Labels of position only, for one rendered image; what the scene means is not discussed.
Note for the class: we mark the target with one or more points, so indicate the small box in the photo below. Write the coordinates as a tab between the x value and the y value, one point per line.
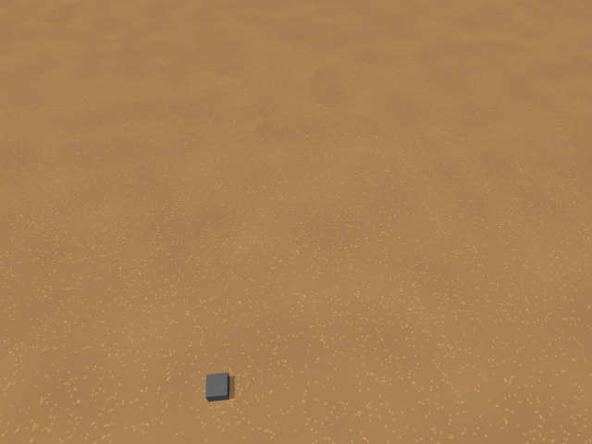
217	387

